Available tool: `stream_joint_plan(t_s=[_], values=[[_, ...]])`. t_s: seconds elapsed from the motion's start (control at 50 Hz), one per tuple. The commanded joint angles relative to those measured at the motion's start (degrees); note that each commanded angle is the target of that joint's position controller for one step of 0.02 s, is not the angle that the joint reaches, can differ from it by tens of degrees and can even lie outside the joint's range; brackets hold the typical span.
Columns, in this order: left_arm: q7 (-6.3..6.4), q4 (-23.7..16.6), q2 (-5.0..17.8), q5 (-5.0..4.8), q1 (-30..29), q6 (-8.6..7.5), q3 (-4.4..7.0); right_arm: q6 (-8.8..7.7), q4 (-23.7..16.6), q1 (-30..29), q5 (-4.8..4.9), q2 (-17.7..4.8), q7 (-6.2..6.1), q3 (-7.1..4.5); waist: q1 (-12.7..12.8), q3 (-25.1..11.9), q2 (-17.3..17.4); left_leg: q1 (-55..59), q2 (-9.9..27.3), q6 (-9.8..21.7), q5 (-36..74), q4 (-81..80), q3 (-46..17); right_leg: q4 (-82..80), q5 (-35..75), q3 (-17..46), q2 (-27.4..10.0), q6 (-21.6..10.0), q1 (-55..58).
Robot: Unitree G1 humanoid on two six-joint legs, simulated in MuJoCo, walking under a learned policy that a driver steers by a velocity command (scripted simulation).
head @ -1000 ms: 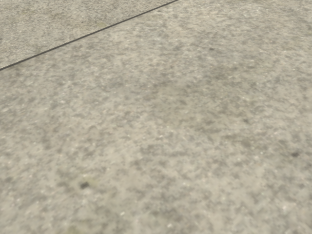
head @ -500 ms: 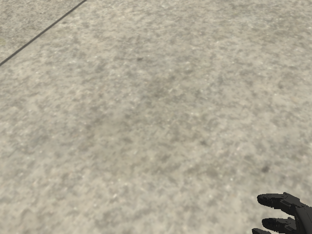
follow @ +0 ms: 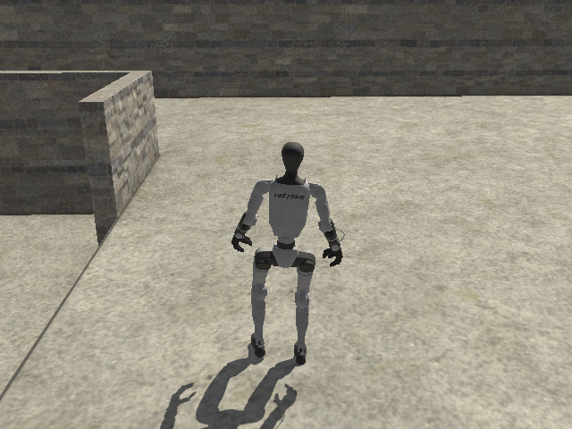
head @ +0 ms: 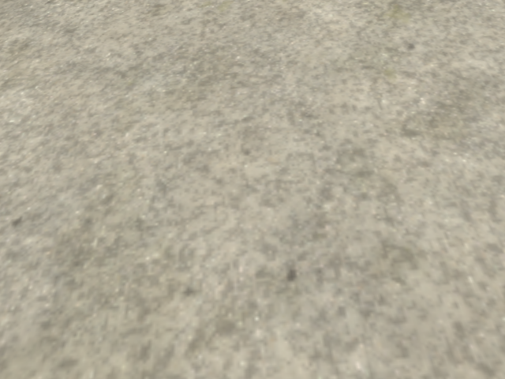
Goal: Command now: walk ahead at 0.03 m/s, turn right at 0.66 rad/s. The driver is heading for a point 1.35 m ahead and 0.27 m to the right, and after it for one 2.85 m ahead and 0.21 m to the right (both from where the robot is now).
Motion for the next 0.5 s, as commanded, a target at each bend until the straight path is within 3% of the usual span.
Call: stream_joint_plan(t_s=[0.02,0.04,0.06,0.1,0.14,0.18,0.26,0.3,0.32,0.34,0.36,0.38,0.4,0.42,0.44,0.46,0.5], values=[[2.16,-2.8,12.4,0.91,1.9,-0.77,3.55,-0.01,-6.6,-3.9,1.52,-3.6,-0.48,-0.60,1.9,-0.6,-13.4,-11.3,-3.1,-0.1,0.6,13.5,-8.5,-23.5,18.4,20.6,-15.3,-10.3,3.5],[2.12,-3.2,10.7,0.89,-2.0,-0.92,3.05,-0.48,-4.3,-1.0,1.27,-4.4,-0.43,-0.94,-0.2,-1.8,-12.2,-8.6,-3.6,0.3,5.2,13.6,-7.8,-22.5,19.4,16.2,-11.3,-8.7,3.9],[2.31,-3.4,9.0,0.28,-3.2,-1.26,2.57,-0.53,-2.2,1.9,0.57,-5.2,-0.30,-1.42,-0.7,-3.5,-12.2,-6.5,-4.4,0.5,7.1,15.2,-6.5,-21.4,23.8,13.5,-9.7,-8.7,4.7],[2.06,-2.5,6.3,-0.22,-1.3,-1.85,1.54,-0.23,-1.0,2.6,0.66,-5.1,0.34,-1.52,-0.2,-5.9,-8.9,-4.5,-5.0,0.9,6.6,15.3,-6.8,-20.8,28.8,13.2,-10.2,-9.1,7.4],[2.05,-1.2,6.1,-0.16,1.0,-2.32,1.46,0.08,-1.1,1.6,1.26,-3.1,0.82,-0.85,0.9,-5.9,-7.8,-4.9,-5.0,1.5,5.9,10.7,-7.5,-20.9,27.7,14.6,-11.2,-9.5,10.9],[2.14,-0.3,5.7,0.01,2.4,-2.50,1.35,0.19,-1.1,0.4,1.23,-1.7,0.96,-0.23,2.0,-5.4,-8.7,-3.3,-5.2,2.5,5.0,4.3,-7.8,-20.8,24.7,15.7,-11.7,-9.7,12.5],[1.89,1.4,5.7,0.54,3.0,-2.52,1.15,0.02,-0.9,0.3,1.55,-1.1,0.54,0.25,2.8,-4.4,-10.2,5.6,-7.4,4.4,1.2,-7.3,-6.8,-19.0,25.5,17.1,-11.7,-9.8,9.5],[1.96,2.2,5.6,0.25,2.1,-2.47,0.94,-0.46,-0.2,2.2,1.90,-0.3,0.10,0.53,1.4,-4.5,-9.0,11.4,-8.2,5.3,4.3,-15.9,-6.2,-17.0,27.4,17.8,-11.0,-8.8,7.8],[2.19,2.4,5.0,-0.38,0.9,-2.53,0.61,-1.00,0.6,4.3,1.67,0.8,-0.15,0.90,-0.4,-4.7,-7.4,17.2,-8.2,5.8,11.4,-25.0,-6.1,-15.6,25.4,17.3,-9.7,-6.9,5.3],[2.44,2.4,3.1,-0.51,1.5,-2.86,-0.04,-1.89,0.6,4.6,0.81,0.0,-0.49,1.12,-0.1,-5.5,-4.3,22.5,-4.1,6.4,16.6,-30.4,-11.0,-14.4,18.9,17.1,-7.6,-3.8,2.0],[2.55,2.2,-0.4,-0.29,4.0,-3.12,-0.95,-2.82,-0.2,4.9,-0.38,-3.5,-0.74,1.06,1.7,-7.4,5.8,25.8,7.7,8.1,21.3,-34.6,-23.2,-7.0,7.2,12.4,-2.4,-0.9,-0.8],[2.38,2.7,1.4,-0.48,3.5,-2.56,-0.43,-2.85,-0.2,-0.2,0.69,-5.9,-0.45,0.40,3.2,-2.5,11.8,14.2,11.2,13.7,29.3,-33.7,-26.2,-8.4,-3.1,5.4,3.3,0.4,2.1],[2.21,4.1,2.8,0.11,3.8,-2.18,-0.09,-3.15,-1.0,-2.8,1.11,-2.7,-0.06,1.19,3.4,-1.9,8.3,11.9,9.4,14.5,27.1,-33.8,-23.5,-6.6,-2.6,4.8,1.8,0.9,6.2],[1.86,4.8,2.7,0.03,3.2,-2.13,0.14,-3.22,-0.7,-3.7,1.38,-2.7,0.00,1.30,3.7,-0.6,7.6,11.2,6.3,12.9,30.2,-31.5,-20.2,-8.9,2.4,4.6,2.1,0.8,7.1],[1.63,5.2,3.3,-0.25,3.0,-2.23,0.39,-2.90,-0.1,-2.7,1.35,-4.3,-0.19,0.68,3.4,-0.7,7.3,13.2,4.0,11.8,35.2,-28.7,-17.4,-9.6,6.9,4.4,2.2,0.8,6.9],[1.35,5.3,4.1,-0.04,3.3,-2.23,0.71,-2.72,0.6,-1.0,1.91,-5.7,-0.50,0.06,2.8,-1.9,7.7,16.2,3.3,11.6,41.9,-25.9,-16.4,-9.2,11.2,4.5,1.7,0.7,5.7],[1.39,6.0,3.9,-0.32,4.8,-2.34,0.70,-1.85,0.6,1.7,2.41,-6.6,-0.38,-0.83,1.0,-5.1,5.9,19.7,4.2,13.4,51.6,-22.2,-16.1,-4.9,16.5,3.6,1.4,0.8,4.6]])
Next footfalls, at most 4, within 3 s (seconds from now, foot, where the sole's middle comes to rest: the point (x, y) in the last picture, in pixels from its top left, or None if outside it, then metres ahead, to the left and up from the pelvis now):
0.34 left None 0.05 0.11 -0.76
1.06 left None -0.20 0.06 -0.76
1.48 right None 0.13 -0.21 -0.76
1.92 left None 0.17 -0.02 -0.76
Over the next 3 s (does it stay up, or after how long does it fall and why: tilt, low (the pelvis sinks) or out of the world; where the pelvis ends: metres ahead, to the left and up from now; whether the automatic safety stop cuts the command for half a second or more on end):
stays up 0.31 -0.06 0.02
